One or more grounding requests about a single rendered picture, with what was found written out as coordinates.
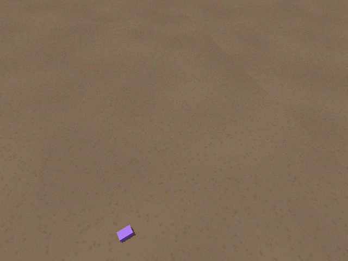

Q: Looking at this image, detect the small box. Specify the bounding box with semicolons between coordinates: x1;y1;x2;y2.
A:
116;225;134;242

